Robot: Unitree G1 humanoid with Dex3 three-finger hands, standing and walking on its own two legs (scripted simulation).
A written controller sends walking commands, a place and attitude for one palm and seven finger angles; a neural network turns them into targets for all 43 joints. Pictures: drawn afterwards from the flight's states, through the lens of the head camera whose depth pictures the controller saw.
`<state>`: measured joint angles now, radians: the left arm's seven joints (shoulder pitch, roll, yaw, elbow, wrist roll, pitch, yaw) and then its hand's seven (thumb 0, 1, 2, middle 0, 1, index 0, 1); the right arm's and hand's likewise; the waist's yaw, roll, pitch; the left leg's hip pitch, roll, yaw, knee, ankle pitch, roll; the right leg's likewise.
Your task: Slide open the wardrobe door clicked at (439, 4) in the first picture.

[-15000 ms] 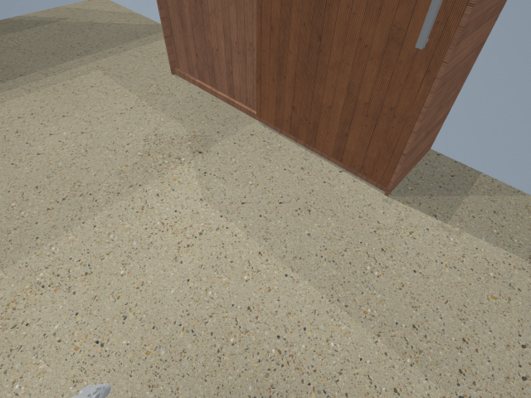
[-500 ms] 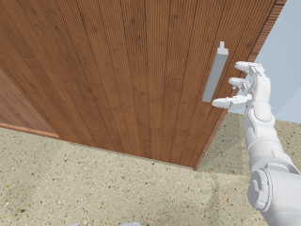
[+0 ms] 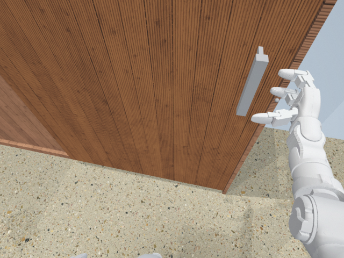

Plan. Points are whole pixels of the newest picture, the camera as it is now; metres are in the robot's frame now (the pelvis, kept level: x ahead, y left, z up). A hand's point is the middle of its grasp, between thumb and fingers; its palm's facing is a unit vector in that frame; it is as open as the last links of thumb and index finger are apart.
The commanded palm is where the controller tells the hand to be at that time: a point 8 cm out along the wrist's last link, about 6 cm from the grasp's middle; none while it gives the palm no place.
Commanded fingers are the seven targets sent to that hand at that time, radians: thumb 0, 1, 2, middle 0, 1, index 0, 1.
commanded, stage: feel for the door with the fingertips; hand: right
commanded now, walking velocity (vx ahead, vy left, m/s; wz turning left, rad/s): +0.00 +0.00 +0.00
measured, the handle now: (250, 83) +0.53 -0.11 +0.11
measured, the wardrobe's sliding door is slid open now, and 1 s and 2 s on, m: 0.00 0.00 0.00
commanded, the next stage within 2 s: slide the fingers in behind the handle in 0.44 s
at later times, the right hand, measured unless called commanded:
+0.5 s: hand (261, 99) +0.49 -0.13 +0.11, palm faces +0.10 +0.99 +0.00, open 13.7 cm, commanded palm +0.46 -0.19 +0.12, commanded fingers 0.00 0.50 -0.30 0.30 1.20 0.30 1.20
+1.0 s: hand (261, 99) +0.48 -0.13 +0.11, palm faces +0.08 +1.00 +0.00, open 14.0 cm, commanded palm +0.45 -0.17 +0.12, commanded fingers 0.00 0.50 -0.30 0.30 1.20 0.30 1.20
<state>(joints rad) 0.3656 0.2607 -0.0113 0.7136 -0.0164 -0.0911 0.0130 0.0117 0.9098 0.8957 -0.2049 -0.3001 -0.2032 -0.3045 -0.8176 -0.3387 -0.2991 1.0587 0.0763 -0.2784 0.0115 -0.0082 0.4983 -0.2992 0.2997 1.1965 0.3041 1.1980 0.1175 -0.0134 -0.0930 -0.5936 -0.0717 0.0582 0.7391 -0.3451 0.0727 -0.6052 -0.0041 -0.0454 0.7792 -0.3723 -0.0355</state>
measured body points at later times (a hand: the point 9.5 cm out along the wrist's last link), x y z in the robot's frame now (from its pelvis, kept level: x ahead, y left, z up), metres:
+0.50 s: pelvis +0.00 -0.01 +0.00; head +0.06 -0.01 +0.45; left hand +0.05 +0.25 -0.12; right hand +0.48 -0.18 +0.11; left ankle +0.01 +0.07 -0.71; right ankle +0.00 -0.10 -0.71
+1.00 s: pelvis +0.00 -0.01 +0.00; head +0.06 -0.02 +0.44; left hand +0.03 +0.25 -0.12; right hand +0.47 -0.18 +0.11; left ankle +0.01 +0.07 -0.71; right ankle +0.00 -0.10 -0.71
